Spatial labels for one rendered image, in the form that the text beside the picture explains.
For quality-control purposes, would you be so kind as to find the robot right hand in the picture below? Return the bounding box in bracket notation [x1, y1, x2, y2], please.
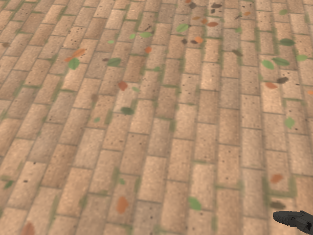
[273, 211, 313, 235]

